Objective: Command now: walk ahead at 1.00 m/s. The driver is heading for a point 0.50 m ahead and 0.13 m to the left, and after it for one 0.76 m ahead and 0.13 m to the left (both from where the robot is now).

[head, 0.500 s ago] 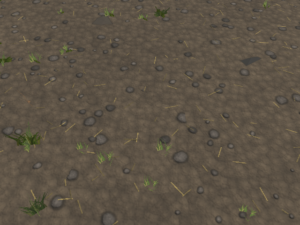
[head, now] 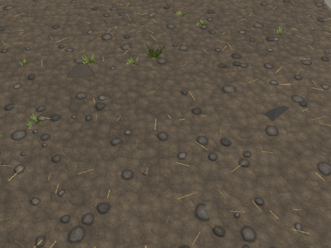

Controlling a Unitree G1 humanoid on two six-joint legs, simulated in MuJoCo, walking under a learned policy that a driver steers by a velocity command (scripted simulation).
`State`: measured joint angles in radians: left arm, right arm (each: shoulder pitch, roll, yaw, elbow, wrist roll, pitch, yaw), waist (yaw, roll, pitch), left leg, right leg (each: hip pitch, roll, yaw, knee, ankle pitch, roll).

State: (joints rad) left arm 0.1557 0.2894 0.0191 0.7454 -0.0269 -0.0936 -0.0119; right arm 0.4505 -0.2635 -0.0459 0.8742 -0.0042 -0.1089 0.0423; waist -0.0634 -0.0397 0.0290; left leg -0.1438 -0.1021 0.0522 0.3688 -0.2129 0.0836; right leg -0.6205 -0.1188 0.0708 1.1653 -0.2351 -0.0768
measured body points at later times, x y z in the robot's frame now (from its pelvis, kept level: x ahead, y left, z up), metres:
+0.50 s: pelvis +0.47 -0.04 +0.00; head +0.48 -0.03 +0.45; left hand +0.42 +0.25 -0.13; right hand +0.67 -0.29 -0.10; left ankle +0.47 +0.10 -0.64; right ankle +0.48 -0.15 -0.74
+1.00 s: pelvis +0.80 +0.08 -0.01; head +0.84 +0.11 +0.44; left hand +0.82 +0.41 -0.11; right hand +1.03 -0.10 -0.12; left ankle +0.84 +0.16 -0.74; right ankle +0.93 -0.06 -0.66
